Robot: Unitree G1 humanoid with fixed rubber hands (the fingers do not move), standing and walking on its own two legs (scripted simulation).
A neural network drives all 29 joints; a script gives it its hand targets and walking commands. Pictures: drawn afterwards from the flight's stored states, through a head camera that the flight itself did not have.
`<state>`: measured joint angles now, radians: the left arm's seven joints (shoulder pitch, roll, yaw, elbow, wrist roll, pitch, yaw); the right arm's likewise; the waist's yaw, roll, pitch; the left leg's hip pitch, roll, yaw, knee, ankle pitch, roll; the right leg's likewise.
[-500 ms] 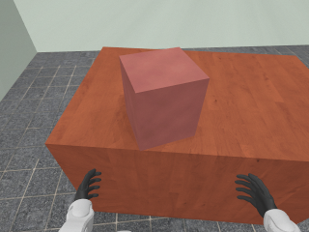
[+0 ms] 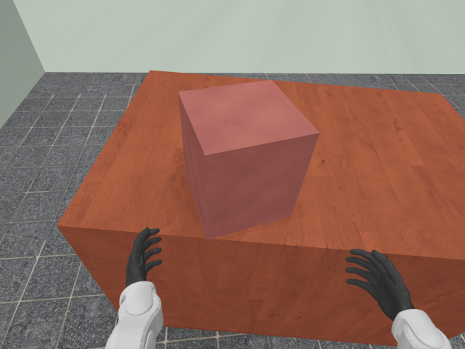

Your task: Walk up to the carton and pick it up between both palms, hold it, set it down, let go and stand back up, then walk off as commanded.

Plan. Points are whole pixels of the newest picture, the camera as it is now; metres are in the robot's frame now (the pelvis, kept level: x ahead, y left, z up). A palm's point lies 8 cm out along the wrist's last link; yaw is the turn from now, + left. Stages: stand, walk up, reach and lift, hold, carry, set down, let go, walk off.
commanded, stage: reach and lift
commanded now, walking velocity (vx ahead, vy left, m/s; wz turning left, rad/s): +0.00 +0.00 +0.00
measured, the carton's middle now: (239, 159) +0.48 +0.01 +0.06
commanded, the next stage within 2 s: none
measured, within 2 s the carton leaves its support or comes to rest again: neither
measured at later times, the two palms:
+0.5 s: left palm (139, 258) +0.24 +0.17 +0.05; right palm (383, 259) +0.27 -0.25 +0.04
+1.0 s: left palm (135, 229) +0.28 +0.18 +0.08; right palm (366, 217) +0.33 -0.22 +0.08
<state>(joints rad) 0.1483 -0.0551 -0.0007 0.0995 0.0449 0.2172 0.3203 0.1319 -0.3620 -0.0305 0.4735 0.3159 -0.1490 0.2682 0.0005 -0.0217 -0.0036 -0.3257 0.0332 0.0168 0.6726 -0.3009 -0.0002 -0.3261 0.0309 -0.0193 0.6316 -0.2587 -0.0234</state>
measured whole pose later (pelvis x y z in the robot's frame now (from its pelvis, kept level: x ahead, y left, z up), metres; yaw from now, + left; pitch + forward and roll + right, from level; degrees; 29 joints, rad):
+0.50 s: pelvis +0.03 -0.02 +0.01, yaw +0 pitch +2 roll +0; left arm 0.25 -0.06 0.00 -0.18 0.01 0.23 0.32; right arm 0.14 -0.36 0.00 0.22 0.37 -0.14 0.17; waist 0.02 -0.02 0.05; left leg -0.30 0.03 0.02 0.53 -0.25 -0.02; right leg -0.32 0.04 -0.02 0.53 -0.24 -0.05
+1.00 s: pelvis +0.02 -0.01 +0.02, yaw -1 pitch +1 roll -2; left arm 0.06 -0.01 0.00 -0.32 -0.05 0.57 0.36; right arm -0.12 -0.36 0.00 0.24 0.41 0.09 0.11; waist 0.03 -0.02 0.04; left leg -0.30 0.06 0.02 0.52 -0.24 -0.02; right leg -0.28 0.06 -0.02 0.43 -0.17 -0.05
